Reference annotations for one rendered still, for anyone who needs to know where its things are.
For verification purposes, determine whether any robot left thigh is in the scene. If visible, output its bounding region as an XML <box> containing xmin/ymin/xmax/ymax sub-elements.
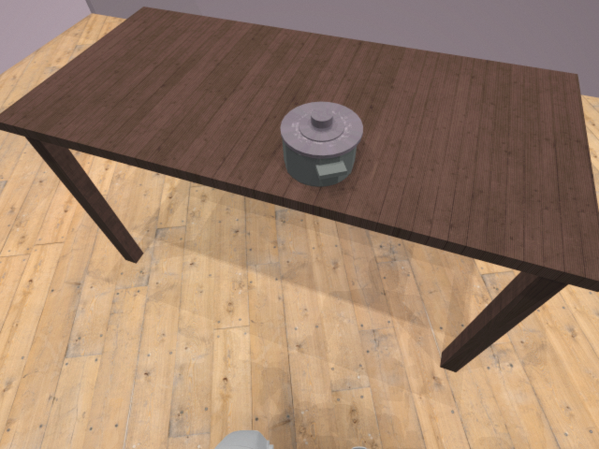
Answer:
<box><xmin>214</xmin><ymin>430</ymin><xmax>273</xmax><ymax>449</ymax></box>

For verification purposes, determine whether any table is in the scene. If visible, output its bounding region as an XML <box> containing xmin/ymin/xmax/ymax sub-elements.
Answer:
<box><xmin>0</xmin><ymin>7</ymin><xmax>599</xmax><ymax>372</ymax></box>

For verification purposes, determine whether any pot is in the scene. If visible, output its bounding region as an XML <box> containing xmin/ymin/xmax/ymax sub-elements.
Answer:
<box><xmin>283</xmin><ymin>141</ymin><xmax>357</xmax><ymax>187</ymax></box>

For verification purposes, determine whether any knob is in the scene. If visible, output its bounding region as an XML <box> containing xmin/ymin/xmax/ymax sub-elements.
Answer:
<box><xmin>311</xmin><ymin>108</ymin><xmax>333</xmax><ymax>129</ymax></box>

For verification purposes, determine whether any lid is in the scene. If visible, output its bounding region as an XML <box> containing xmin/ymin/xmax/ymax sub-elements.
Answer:
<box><xmin>280</xmin><ymin>102</ymin><xmax>363</xmax><ymax>159</ymax></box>

